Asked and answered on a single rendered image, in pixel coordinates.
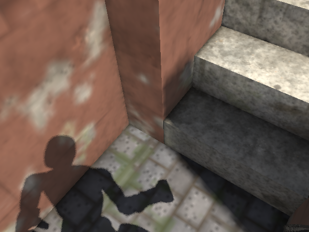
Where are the stairs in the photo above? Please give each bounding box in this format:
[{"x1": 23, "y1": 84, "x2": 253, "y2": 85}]
[{"x1": 163, "y1": 0, "x2": 309, "y2": 216}]

